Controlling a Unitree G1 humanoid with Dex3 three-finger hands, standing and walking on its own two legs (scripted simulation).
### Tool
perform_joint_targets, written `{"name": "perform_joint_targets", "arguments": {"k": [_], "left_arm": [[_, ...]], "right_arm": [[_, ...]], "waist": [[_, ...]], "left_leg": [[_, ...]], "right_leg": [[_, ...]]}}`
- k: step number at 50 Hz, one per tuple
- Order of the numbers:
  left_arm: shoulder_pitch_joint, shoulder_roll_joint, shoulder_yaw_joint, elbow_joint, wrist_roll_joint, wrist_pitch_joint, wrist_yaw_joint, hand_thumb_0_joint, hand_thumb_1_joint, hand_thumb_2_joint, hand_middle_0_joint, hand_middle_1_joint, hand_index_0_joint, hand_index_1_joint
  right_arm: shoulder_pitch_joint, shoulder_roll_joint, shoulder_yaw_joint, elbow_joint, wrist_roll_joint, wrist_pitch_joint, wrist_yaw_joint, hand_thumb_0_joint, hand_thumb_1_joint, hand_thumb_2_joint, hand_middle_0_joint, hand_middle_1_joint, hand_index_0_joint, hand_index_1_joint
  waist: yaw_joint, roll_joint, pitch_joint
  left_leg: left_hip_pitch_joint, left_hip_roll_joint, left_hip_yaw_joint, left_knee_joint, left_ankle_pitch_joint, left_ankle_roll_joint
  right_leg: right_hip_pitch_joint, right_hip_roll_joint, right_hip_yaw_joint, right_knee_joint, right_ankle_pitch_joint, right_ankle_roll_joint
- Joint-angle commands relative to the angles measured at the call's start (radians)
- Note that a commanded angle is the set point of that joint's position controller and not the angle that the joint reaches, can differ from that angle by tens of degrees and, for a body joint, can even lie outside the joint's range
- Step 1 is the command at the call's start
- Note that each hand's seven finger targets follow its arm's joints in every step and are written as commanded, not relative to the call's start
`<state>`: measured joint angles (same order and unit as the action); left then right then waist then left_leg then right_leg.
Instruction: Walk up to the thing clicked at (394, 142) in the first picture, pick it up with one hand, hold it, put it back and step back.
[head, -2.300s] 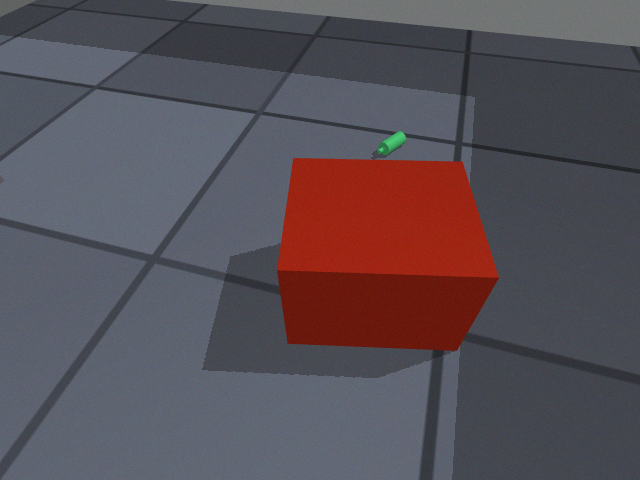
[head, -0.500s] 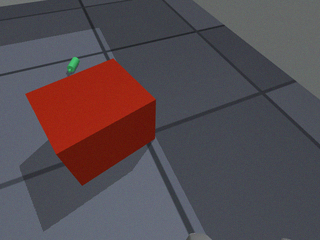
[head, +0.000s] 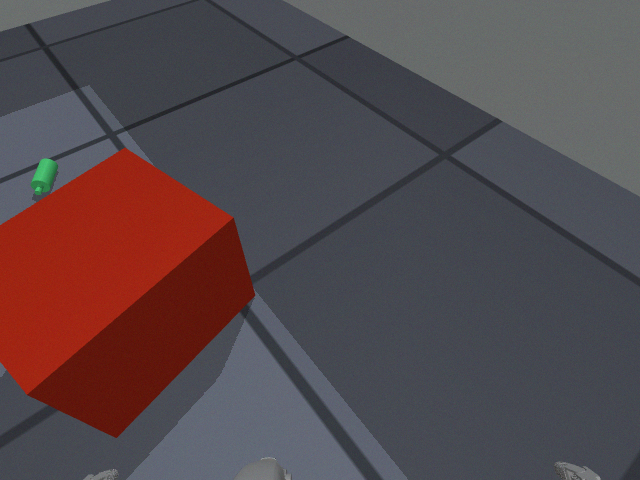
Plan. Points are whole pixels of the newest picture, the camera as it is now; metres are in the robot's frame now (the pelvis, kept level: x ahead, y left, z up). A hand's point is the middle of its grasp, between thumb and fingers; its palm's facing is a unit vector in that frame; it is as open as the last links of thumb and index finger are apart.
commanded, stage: walk up
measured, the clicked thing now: (43, 178) +1.35 +1.20 -0.72
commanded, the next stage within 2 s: stand in 1.32 s
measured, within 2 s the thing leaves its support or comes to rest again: neither
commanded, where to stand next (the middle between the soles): +0.05 +0.02 m, yaw -16 degrees
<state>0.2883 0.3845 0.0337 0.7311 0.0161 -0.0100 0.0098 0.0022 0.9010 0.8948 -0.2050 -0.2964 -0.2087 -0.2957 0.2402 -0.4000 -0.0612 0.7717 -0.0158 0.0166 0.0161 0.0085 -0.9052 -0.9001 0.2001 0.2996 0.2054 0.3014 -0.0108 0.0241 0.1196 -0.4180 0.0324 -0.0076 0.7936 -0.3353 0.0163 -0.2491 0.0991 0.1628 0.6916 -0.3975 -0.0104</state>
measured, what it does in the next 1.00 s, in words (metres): steps on the spot, turning right: left foot, then right foot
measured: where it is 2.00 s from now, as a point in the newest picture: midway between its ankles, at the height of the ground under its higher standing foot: outside the picture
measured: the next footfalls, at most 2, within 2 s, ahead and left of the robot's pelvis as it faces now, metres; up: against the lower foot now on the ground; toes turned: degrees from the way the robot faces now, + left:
left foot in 0.02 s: +0.09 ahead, +0.12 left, +0.00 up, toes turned +0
right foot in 0.40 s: +0.02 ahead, -0.13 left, +0.00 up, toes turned -11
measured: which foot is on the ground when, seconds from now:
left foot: up 0.00-0.00, down 0.02-0.42, up 0.44-0.68, down 0.70-1.00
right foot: down 0.00-0.04, up 0.06-0.38, down 0.40-1.00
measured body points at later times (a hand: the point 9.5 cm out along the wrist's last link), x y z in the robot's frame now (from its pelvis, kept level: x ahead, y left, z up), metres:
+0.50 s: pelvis -0.01 -0.01 -0.01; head +0.01 -0.03 +0.44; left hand +0.12 +0.30 -0.10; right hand +0.02 -0.34 -0.13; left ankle +0.04 +0.12 -0.69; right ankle -0.01 -0.12 -0.72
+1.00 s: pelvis -0.03 +0.01 +0.01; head -0.02 +0.01 +0.46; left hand +0.15 +0.27 -0.11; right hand -0.04 -0.31 -0.11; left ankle +0.01 +0.15 -0.72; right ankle -0.02 -0.12 -0.72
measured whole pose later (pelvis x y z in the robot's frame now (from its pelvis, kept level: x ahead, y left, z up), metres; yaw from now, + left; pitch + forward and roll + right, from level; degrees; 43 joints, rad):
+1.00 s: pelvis -0.03 +0.01 +0.01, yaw -17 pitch -3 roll +0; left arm 0.16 0.36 0.01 0.98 0.01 -0.02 -0.01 0.00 0.91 0.89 -0.20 -0.30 -0.21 -0.30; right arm 0.19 -0.38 -0.01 0.98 -0.01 0.00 0.02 0.01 -0.90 -0.90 0.20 0.30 0.21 0.30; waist -0.01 -0.01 0.06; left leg -0.21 0.07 0.04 0.62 -0.35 -0.04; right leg -0.29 0.04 0.09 0.63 -0.27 0.00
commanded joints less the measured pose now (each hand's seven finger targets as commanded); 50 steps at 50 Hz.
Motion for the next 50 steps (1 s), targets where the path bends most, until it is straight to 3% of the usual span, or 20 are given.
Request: {"name": "perform_joint_targets", "arguments": {"k": [1,2,4,9,16,19,20,21,22,23,26,31,34,36,37,38,40,43,46,50], "left_arm": [[-0.042,0.186,0.065,-0.122,-0.026,-0.011,0.027,0.000,0.900,0.900,-0.200,-0.300,-0.200,-0.300],[0.017,0.145,0.053,-0.111,-0.030,-0.004,0.032,0.000,0.900,0.900,-0.200,-0.300,-0.200,-0.300],[0.089,0.219,0.062,-0.054,-0.017,0.007,0.049,0.000,0.900,0.900,-0.200,-0.300,-0.200,-0.300],[0.052,0.216,0.078,-0.023,-0.021,0.009,0.005,0.000,0.900,0.900,-0.200,-0.300,-0.200,-0.300],[0.048,0.203,0.075,-0.002,-0.005,-0.014,0.001,0.000,0.900,0.900,-0.200,-0.300,-0.200,-0.300],[0.124,0.208,0.086,0.048,0.004,-0.026,0.011,0.000,0.900,0.900,-0.200,-0.300,-0.200,-0.300],[0.122,0.240,0.098,0.046,0.010,-0.032,0.016,0.000,0.900,0.900,-0.200,-0.300,-0.200,-0.300],[0.084,0.308,0.112,0.025,0.021,-0.041,0.020,0.000,0.900,0.900,-0.200,-0.300,-0.200,-0.300],[0.027,0.351,0.107,0.002,0.019,-0.042,0.024,0.000,0.900,0.900,-0.200,-0.300,-0.200,-0.300],[-0.009,0.369,0.105,-0.004,0.016,-0.039,0.026,0.000,0.900,0.900,-0.200,-0.300,-0.200,-0.300],[-0.062,0.281,0.085,0.010,0.009,-0.047,0.028,0.000,0.900,0.900,-0.200,-0.300,-0.200,-0.300],[-0.014,0.261,0.078,0.032,0.014,-0.046,0.024,0.000,0.900,0.900,-0.200,-0.300,-0.200,-0.300],[-0.073,0.248,0.071,0.031,0.001,-0.033,0.017,0.000,0.900,0.900,-0.200,-0.300,-0.200,-0.300],[-0.101,0.177,0.049,0.022,-0.018,-0.026,0.015,0.000,0.900,0.900,-0.200,-0.300,-0.200,-0.300],[-0.102,0.155,0.040,0.041,-0.025,-0.024,0.016,0.000,0.900,0.900,-0.200,-0.300,-0.200,-0.300],[-0.091,0.212,0.059,0.079,-0.016,-0.023,0.024,0.000,0.900,0.900,-0.200,-0.300,-0.200,-0.300],[-0.047,0.211,0.052,0.120,-0.008,-0.036,0.014,0.000,0.900,0.900,-0.200,-0.300,-0.200,-0.300],[-0.130,0.229,0.055,0.134,-0.015,-0.048,0.005,0.000,0.900,0.900,-0.200,-0.300,-0.200,-0.300],[-0.153,0.205,0.037,0.163,-0.018,-0.033,-0.001,0.000,0.900,0.900,-0.200,-0.300,-0.200,-0.300],[-0.172,0.208,0.035,0.210,-0.008,-0.038,-0.006,0.000,0.900,0.900,-0.200,-0.300,-0.200,-0.300]], "right_arm": [[0.136,-0.228,-0.089,-0.060,-0.019,-0.053,-0.024,0.000,-0.900,-0.900,0.200,0.300,0.200,0.300],[0.102,-0.275,-0.100,-0.081,-0.017,-0.055,-0.028,0.000,-0.900,-0.900,0.200,0.300,0.200,0.300],[0.024,-0.312,-0.112,-0.096,0.003,-0.054,-0.023,0.000,-0.900,-0.900,0.200,0.300,0.200,0.300],[-0.013,-0.241,-0.076,-0.101,-0.007,-0.053,-0.027,0.000,-0.900,-0.900,0.200,0.300,0.200,0.300],[0.003,-0.257,-0.072,-0.123,-0.011,-0.028,-0.008,0.000,-0.900,-0.900,0.200,0.300,0.200,0.300],[-0.052,-0.225,-0.057,-0.136,0.006,-0.007,-0.006,0.000,-0.900,-0.900,0.200,0.300,0.200,0.300],[-0.047,-0.184,-0.045,-0.133,0.011,-0.003,-0.007,0.000,-0.900,-0.900,0.200,0.300,0.200,0.300],[-0.039,-0.121,-0.024,-0.143,0.018,0.004,-0.006,0.000,-0.900,-0.900,0.200,0.300,0.200,0.300],[-0.084,-0.168,-0.035,-0.137,0.016,0.016,-0.021,0.000,-0.900,-0.900,0.200,0.300,0.200,0.300],[-0.076,-0.208,-0.051,-0.114,0.007,0.016,-0.026,0.000,-0.900,-0.900,0.200,0.300,0.200,0.300],[-0.025,-0.201,-0.047,-0.038,0.025,0.004,-0.015,0.000,-0.900,-0.900,0.200,0.300,0.200,0.300],[-0.041,-0.184,-0.028,-0.002,0.008,-0.014,-0.019,0.000,-0.900,-0.900,0.200,0.300,0.200,0.300],[0.005,-0.167,-0.023,0.046,0.006,-0.038,-0.021,0.000,-0.900,-0.900,0.200,0.300,0.200,0.300],[0.048,-0.212,-0.034,0.072,-0.013,-0.058,-0.030,0.000,-0.900,-0.900,0.200,0.300,0.200,0.300],[-0.023,-0.271,-0.039,0.058,-0.008,-0.063,-0.028,0.000,-0.900,-0.900,0.200,0.300,0.200,0.300],[-0.101,-0.297,-0.042,0.050,0.000,-0.060,-0.021,0.000,-0.900,-0.900,0.200,0.300,0.200,0.300],[-0.160,-0.232,-0.016,0.055,-0.004,-0.056,-0.015,0.000,-0.900,-0.900,0.200,0.300,0.200,0.300],[-0.086,-0.188,0.000,0.094,0.009,-0.055,-0.016,0.000,-0.900,-0.900,0.200,0.300,0.200,0.300],[-0.114,-0.197,-0.002,0.125,0.003,-0.049,-0.013,0.000,-0.900,-0.900,0.200,0.300,0.200,0.300],[-0.131,-0.186,0.003,0.146,0.007,-0.050,-0.011,0.000,-0.900,-0.900,0.200,0.300,0.200,0.300]], "waist": [[-0.065,0.049,-0.172],[-0.032,0.210,-0.175],[-0.009,0.195,-0.177],[-0.009,0.166,-0.091],[-0.022,0.187,-0.174],[0.041,0.113,-0.172],[0.046,0.000,-0.154],[0.028,-0.232,-0.094],[0.036,-0.181,-0.055],[0.029,-0.195,-0.030],[-0.012,-0.153,-0.050],[0.033,-0.216,-0.135],[-0.008,-0.199,-0.170],[-0.025,-0.040,-0.198],[-0.003,0.085,-0.158],[0.022,0.126,-0.121],[0.065,0.099,-0.106],[0.011,0.064,-0.113],[0.016,0.092,-0.048],[0.016,-0.009,-0.065]], "left_leg": [[0.349,0.103,-0.168,-0.323,0.338,0.056],[0.405,0.321,-0.400,-0.381,0.477,0.125],[0.314,0.464,-0.536,-0.407,0.371,0.298],[0.220,0.216,-0.134,-0.376,0.277,0.171],[0.246,0.278,-0.092,-0.248,0.413,0.214],[0.096,0.227,-0.025,-0.096,0.306,0.138],[0.009,0.180,0.012,0.015,0.168,0.089],[-0.165,0.063,0.075,0.185,-0.097,0.015],[-0.118,0.033,-0.021,0.277,-0.281,0.003],[-0.047,0.055,-0.044,0.308,-0.290,-0.002],[-0.067,0.053,-0.041,0.241,-0.173,0.005],[-0.019,0.028,-0.003,0.040,-0.185,-0.008],[0.172,-0.013,0.043,-0.209,-0.069,-0.002],[0.320,0.118,-0.159,-0.362,0.102,0.051],[0.235,0.259,-0.360,-0.418,0.081,0.136],[0.111,0.333,-0.376,-0.398,0.062,0.208],[0.068,0.210,-0.171,-0.315,0.095,0.131],[0.089,0.063,-0.043,-0.260,0.084,0.016],[0.128,0.104,-0.094,-0.386,-0.157,0.046],[0.126,0.094,-0.057,-0.367,-0.111,0.042]], "right_leg": [[-0.196,-0.078,0.089,0.179,0.419,-0.055],[-0.307,0.060,-0.020,0.357,-0.113,-0.011],[-0.294,-0.022,-0.024,0.554,-0.232,0.001],[-0.265,-0.058,-0.053,0.446,-0.057,-0.007],[-0.112,-0.078,-0.184,0.096,-0.083,0.011],[0.069,-0.044,-0.201,-0.118,0.133,-0.024],[0.095,-0.099,-0.066,-0.184,0.139,-0.051],[0.078,-0.325,0.330,-0.283,0.186,-0.130],[-0.089,-0.448,0.446,-0.325,0.183,-0.262],[-0.194,-0.468,0.475,-0.323,0.177,-0.303],[-0.068,-0.294,0.218,-0.228,0.278,-0.196],[0.041,-0.250,0.199,-0.176,0.332,-0.188],[-0.039,-0.223,0.123,-0.103,0.373,-0.158],[-0.172,-0.167,0.059,0.033,0.349,-0.067],[-0.190,-0.061,-0.039,0.082,0.158,-0.016],[-0.092,-0.079,-0.091,0.110,-0.064,-0.014],[0.030,-0.103,-0.035,-0.092,0.026,-0.035],[0.030,-0.175,0.093,-0.139,0.326,-0.087],[-0.087,-0.140,0.053,-0.185,0.075,-0.065],[-0.030,-0.144,0.079,-0.247,0.109,-0.065]]}}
